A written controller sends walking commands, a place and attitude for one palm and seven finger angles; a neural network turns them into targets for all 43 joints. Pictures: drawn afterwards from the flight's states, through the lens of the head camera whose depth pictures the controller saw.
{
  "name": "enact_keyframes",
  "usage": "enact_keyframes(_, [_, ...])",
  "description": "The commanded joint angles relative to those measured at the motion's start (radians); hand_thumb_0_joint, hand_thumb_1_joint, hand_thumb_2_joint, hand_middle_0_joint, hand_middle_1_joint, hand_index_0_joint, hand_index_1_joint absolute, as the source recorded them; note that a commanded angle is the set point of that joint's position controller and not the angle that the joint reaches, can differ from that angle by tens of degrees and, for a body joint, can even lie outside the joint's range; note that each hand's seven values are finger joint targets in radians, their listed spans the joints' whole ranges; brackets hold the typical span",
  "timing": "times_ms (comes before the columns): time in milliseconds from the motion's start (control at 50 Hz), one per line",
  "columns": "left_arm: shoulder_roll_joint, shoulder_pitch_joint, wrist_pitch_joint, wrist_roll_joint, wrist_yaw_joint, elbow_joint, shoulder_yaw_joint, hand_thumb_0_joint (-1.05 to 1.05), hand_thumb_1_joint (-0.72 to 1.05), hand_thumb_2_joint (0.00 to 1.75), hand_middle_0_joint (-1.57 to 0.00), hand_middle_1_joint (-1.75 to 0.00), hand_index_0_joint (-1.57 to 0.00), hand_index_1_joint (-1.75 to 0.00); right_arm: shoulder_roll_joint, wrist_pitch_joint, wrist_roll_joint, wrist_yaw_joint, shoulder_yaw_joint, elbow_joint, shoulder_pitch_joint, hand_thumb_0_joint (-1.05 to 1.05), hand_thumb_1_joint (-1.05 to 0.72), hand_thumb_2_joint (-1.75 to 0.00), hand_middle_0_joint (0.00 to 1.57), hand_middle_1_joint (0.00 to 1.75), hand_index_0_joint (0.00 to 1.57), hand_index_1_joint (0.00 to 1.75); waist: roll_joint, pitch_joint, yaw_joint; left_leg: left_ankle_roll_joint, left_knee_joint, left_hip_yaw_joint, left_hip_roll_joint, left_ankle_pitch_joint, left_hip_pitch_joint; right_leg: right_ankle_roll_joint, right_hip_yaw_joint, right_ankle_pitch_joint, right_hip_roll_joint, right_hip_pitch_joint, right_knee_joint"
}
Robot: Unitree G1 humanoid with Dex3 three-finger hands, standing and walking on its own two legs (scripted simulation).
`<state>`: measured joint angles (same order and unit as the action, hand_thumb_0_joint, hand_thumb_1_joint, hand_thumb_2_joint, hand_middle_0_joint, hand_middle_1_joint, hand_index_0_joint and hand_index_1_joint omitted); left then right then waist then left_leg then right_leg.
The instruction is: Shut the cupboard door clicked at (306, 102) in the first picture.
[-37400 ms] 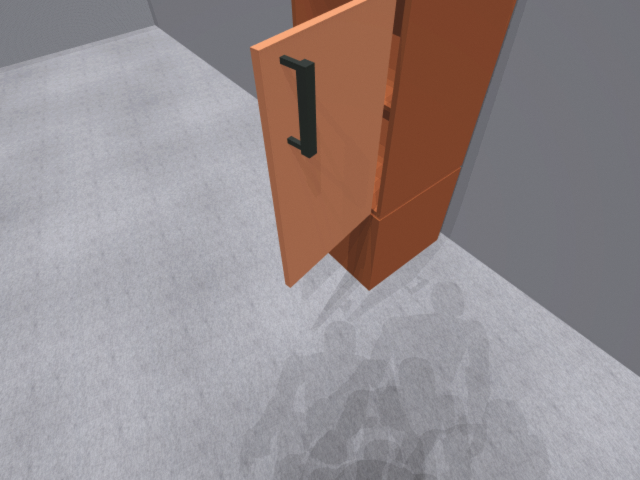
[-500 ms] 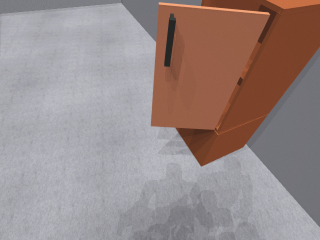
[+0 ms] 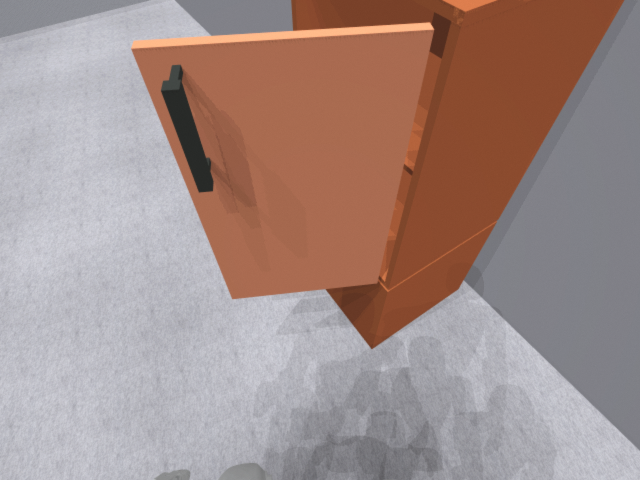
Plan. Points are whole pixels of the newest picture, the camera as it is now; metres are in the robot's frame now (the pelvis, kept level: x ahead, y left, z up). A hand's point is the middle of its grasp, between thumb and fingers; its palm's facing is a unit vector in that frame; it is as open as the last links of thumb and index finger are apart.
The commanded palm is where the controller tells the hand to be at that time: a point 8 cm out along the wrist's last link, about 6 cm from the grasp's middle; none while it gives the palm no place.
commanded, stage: come to a stop and stand still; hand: left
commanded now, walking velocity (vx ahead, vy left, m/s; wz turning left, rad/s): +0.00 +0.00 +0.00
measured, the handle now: (192, 133) +0.50 +0.17 +0.15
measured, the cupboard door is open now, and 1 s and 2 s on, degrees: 63 63 63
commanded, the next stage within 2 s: look again from close up in 1.42 s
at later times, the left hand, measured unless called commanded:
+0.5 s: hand out of the picture +0.08 +0.18 -0.16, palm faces +0.07 -0.96 -0.28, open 7.3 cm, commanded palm none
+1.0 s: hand out of the picture +0.08 +0.25 -0.16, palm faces -0.01 -0.97 -0.24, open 7.4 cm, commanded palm none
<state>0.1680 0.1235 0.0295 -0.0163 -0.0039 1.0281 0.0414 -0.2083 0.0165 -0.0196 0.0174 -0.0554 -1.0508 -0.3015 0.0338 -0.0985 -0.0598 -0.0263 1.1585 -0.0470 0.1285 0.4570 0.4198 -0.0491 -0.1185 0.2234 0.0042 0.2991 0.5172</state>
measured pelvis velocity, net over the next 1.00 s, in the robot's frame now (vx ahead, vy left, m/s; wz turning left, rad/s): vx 0.00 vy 0.06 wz -0.03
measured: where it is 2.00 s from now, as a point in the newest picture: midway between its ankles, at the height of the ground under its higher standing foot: outside the picture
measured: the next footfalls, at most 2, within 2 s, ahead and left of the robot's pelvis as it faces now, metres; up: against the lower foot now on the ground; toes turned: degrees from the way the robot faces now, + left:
left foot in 0.18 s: +0.15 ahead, +0.09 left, +0.00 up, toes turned +6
left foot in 0.78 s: +0.06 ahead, +0.12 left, +0.00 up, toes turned +1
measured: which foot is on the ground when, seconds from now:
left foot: up 0.00-0.16, down 0.18-0.42, up 0.44-0.76, down 0.78-1.00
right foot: down 0.00-1.00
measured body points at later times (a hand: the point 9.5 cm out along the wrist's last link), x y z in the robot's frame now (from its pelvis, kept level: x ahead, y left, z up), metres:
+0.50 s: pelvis +0.07 -0.02 +0.00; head +0.11 -0.04 +0.45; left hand +0.08 +0.23 -0.14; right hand +0.18 -0.26 -0.15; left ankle +0.07 +0.09 -0.70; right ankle +0.03 -0.10 -0.73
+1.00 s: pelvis +0.00 +0.06 +0.00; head -0.01 +0.06 +0.45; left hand +0.08 +0.30 -0.14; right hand +0.06 -0.18 -0.14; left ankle +0.02 +0.12 -0.73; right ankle +0.03 -0.10 -0.73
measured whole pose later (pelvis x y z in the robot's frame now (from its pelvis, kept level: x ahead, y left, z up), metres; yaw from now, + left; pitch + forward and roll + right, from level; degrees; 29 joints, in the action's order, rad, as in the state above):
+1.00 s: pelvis +0.00 +0.06 +0.00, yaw -2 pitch -3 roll -1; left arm 0.21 0.24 -0.03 -0.02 0.03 0.95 0.00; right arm -0.18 0.01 -0.02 0.01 0.00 -0.94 -0.26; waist 0.01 -0.01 0.00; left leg 0.08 0.52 -0.07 -0.05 0.28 0.20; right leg 0.01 0.01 0.26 -0.05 0.23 0.52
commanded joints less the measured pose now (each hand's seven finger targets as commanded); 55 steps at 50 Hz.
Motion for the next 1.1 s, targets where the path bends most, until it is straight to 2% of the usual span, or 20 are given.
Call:
enact_keyframes(0, [0.104,0.07,0.024,-0.007,0.02,-0.012,0.01,0.0,0.9,0.9,-0.2,-0.3,-0.2,-0.3,0.002,-0.016,-0.007,-0.006,0.01,0.045,-0.076,0.0,-0.9,-0.9,0.2,0.3,0.2,0.3,-0.139,0.12,0.003,-0.005,-0.187,-0.024,-0.007,-0.054,0.004,-0.154,0.146,-0.34,-0.243,-0.068,-0.257])
enact_keyframes(80, [0.092,0.079,0.022,0.001,0.03,0.009,-0.005,0.0,0.9,0.9,-0.2,-0.3,-0.2,-0.3,0.024,-0.018,0.003,0.001,0.035,0.037,-0.023,0.0,-0.9,-0.9,0.2,0.3,0.2,0.3,-0.077,0.114,0.013,-0.016,-0.506,-0.013,-0.047,-0.184,-0.105,-0.13,0.155,-0.553,-0.23,-0.119,-0.184])
enact_keyframes(120, [0.1,0.094,0.016,0.013,0.041,0.018,-0.008,0.0,0.9,0.9,-0.2,-0.3,-0.2,-0.3,-0.017,-0.022,0.01,0.004,0.032,0.025,-0.031,0.0,-0.9,-0.9,0.2,0.3,0.2,0.3,-0.062,0.149,0.012,0.009,-0.691,0.039,-0.025,-0.56,-0.231,-0.048,0.126,-0.577,-0.193,-0.132,-0.1])
enact_keyframes(140, [0.092,0.125,0.005,0.019,0.048,0.011,-0.007,0.0,0.9,0.9,-0.2,-0.3,-0.2,-0.3,-0.067,-0.027,0.011,0.011,0.025,0.036,-0.017,0.0,-0.9,-0.9,0.2,0.3,0.2,0.3,0.0,0.16,0.032,0.052,-0.685,0.1,0.049,-0.853,-0.28,0.008,0.117,-0.467,-0.161,-0.11,-0.078])
enact_keyframes(180, [0.083,0.16,-0.025,0.002,0.063,-0.006,-0.006,0.0,0.9,0.9,-0.2,-0.3,-0.2,-0.3,-0.114,-0.011,0.008,0.019,0.007,0.056,0.021,0.0,-0.9,-0.9,0.2,0.3,0.2,0.3,0.078,0.069,0.043,0.109,-0.656,0.133,0.113,-0.984,-0.27,0.04,0.116,-0.225,-0.11,-0.043,-0.06])
enact_keyframes(220, [0.107,0.163,-0.038,0.007,0.059,-0.018,0.001,0.0,0.9,0.9,-0.2,-0.3,-0.2,-0.3,-0.119,0.0,0.012,0.03,0.004,0.079,0.054,0.0,-0.9,-0.9,0.2,0.3,0.2,0.3,0.172,0.107,0.054,0.155,-0.704,0.181,0.143,-1.045,-0.257,0.054,0.082,-0.115,-0.086,-0.082,0.0])
enact_keyframes(320, [0.112,0.188,-0.051,0.0,0.049,-0.047,0.014,0.0,0.9,0.9,-0.2,-0.3,-0.2,-0.3,-0.156,0.017,0.005,0.026,-0.021,0.137,0.122,0.0,-0.9,-0.9,0.2,0.3,0.2,0.3,0.095,0.211,0.074,0.182,-0.693,0.182,0.155,-0.923,-0.307,0.044,0.105,0.081,-0.056,-0.059,0.065])
enact_keyframes(360, [0.131,0.203,-0.047,-0.008,0.05,-0.054,0.018,0.0,0.9,0.9,-0.2,-0.3,-0.2,-0.3,-0.139,0.025,0.009,0.022,-0.025,0.16,0.149,0.0,-0.9,-0.9,0.2,0.3,0.2,0.3,-0.004,0.222,0.078,0.129,-0.616,0.138,0.084,-0.714,-0.229,0.026,0.185,-0.209,-0.105,-0.117,-0.047])
enact_keyframes(400, [0.181,0.198,-0.034,-0.018,0.054,-0.055,0.03,0.0,0.9,0.9,-0.2,-0.3,-0.2,-0.3,-0.077,0.038,0.008,0.013,-0.021,0.164,0.138,0.0,-0.9,-0.9,0.2,0.3,0.2,0.3,-0.257,0.162,0.075,0.023,-0.413,-0.003,-0.12,-0.094,-0.039,-0.067,0.399,-0.674,-0.344,-0.199,-0.153])
enact_keyframes(420, [0.18,0.208,-0.033,-0.016,0.056,-0.046,0.028,0.0,0.9,0.9,-0.2,-0.3,-0.2,-0.3,-0.071,0.05,0.008,0.012,-0.022,0.157,0.164,0.0,-0.9,-0.9,0.2,0.3,0.2,0.3,-0.242,0.132,0.092,0.015,-0.252,0.053,-0.146,0.12,0.003,-0.107,0.405,-0.846,-0.39,-0.174,-0.158])
enact_keyframes(480, [0.167,0.149,-0.029,-0.013,0.056,-0.052,0.021,0.0,0.9,0.9,-0.2,-0.3,-0.2,-0.3,-0.057,0.053,0.01,0.008,-0.018,0.13,0.163,0.0,-0.9,-0.9,0.2,0.3,0.2,0.3,-0.124,0.108,0.056,-0.002,-0.094,0.081,-0.134,0.064,0.062,-0.146,0.288,-0.892,-0.322,-0.215,-0.105])
enact_keyframes(620, [0.187,0.187,-0.015,-0.009,0.048,-0.007,0.015,0.0,0.9,0.9,-0.2,-0.3,-0.2,-0.3,-0.046,0.026,0.021,0.003,0.007,0.087,0.163,0.0,-0.9,-0.9,0.2,0.3,0.2,0.3,-0.205,0.156,0.085,-0.017,-0.478,0.016,-0.117,0.005,-0.055,-0.132,0.245,-0.811,-0.259,-0.326,-0.088])
enact_keyframes(640, [0.224,0.252,0.008,-0.018,0.099,-0.057,0.018,0.0,0.9,0.9,-0.2,-0.3,-0.2,-0.3,-0.076,-0.017,0.027,0.008,0.001,0.185,0.167,0.0,-0.9,-0.9,0.2,0.3,0.2,0.3,-0.162,0.261,0.081,-0.019,-0.445,-0.028,-0.182,0.071,-0.003,-0.073,0.398,-1.466,-0.276,-0.436,0.038])
enact_keyframes(680, [0.237,0.226,0.014,-0.012,0.086,-0.12,0.026,0.0,0.9,0.9,-0.2,-0.3,-0.2,-0.3,-0.052,-0.027,0.025,-0.004,0.005,0.2,0.109,0.0,-0.9,-0.9,0.2,0.3,0.2,0.3,-0.085,0.322,0.075,0.033,-0.541,-0.017,-0.163,-0.136,-0.028,-0.068,0.277,-1.181,-0.245,-0.466,0.119])
enact_keyframes(720, [0.21,0.189,0.008,0.002,0.08,-0.127,0.014,0.0,0.9,0.9,-0.2,-0.3,-0.2,-0.3,-0.06,-0.021,0.021,-0.002,0.008,0.185,0.06,0.0,-0.9,-0.9,0.2,0.3,0.2,0.3,-0.124,0.244,0.039,0.046,-0.709,0.011,-0.127,-0.274,-0.204,-0.035,0.218,-0.837,-0.203,-0.264,0.104])
enact_keyframes(780, [0.154,0.191,-0.01,-0.006,0.074,-0.141,-0.005,0.0,0.9,0.9,-0.2,-0.3,-0.2,-0.3,-0.112,-0.029,0.004,0.004,0.01,0.186,0.04,0.0,-0.9,-0.9,0.2,0.3,0.2,0.3,-0.015,0.139,0.063,0.081,-0.649,0.09,0.008,-0.667,-0.256,0.007,0.166,-0.34,-0.116,-0.091,0.01])
enact_keyframes(800, [0.153,0.165,-0.018,-0.004,0.07,-0.137,-0.009,0.0,0.9,0.9,-0.2,-0.3,-0.2,-0.3,-0.105,-0.031,0.005,0.005,0.014,0.182,0.039,0.0,-0.9,-0.9,0.2,0.3,0.2,0.3,0.076,0.113,0.052,0.081,-0.678,0.121,0.0,-0.695,-0.238,0.01,0.144,-0.23,-0.099,-0.094,0.023])
enact_keyframes(840, [0.138,0.148,-0.036,0.001,0.061,-0.129,-0.019,0.0,0.9,0.9,-0.2,-0.3,-0.2,-0.3,-0.114,-0.032,0.006,0.005,0.025,0.185,0.072,0.0,-0.9,-0.9,0.2,0.3,0.2,0.3,0.087,0.026,0.07,0.099,-0.78,0.168,0.012,-0.47,-0.135,0.03,0.125,0.043,-0.058,-0.09,-0.011])
enact_keyframes(940, [0.137,0.16,-0.047,-0.008,0.039,-0.131,-0.025,0.0,0.9,0.9,-0.2,-0.3,-0.2,-0.3,-0.125,-0.031,-0.002,-0.005,0.025,0.18,0.062,0.0,-0.9,-0.9,0.2,0.3,0.2,0.3,0.046,-0.034,0.073,0.096,-0.944,0.215,-0.013,0.101,-0.007,0.026,0.127,0.121,-0.05,-0.076,-0.034])
enact_keyframes(1080, [0.129,0.195,-0.042,-0.011,0.035,-0.116,-0.024,0.0,0.9,0.9,-0.2,-0.3,-0.2,-0.3,-0.13,-0.031,0.0,-0.005,0.024,0.149,0.049,0.0,-0.9,-0.9,0.2,0.3,0.2,0.3,0.0,0.007,0.076,0.107,-0.958,0.241,-0.01,0.128,-0.033,0.024,0.142,0.117,-0.045,-0.067,-0.038])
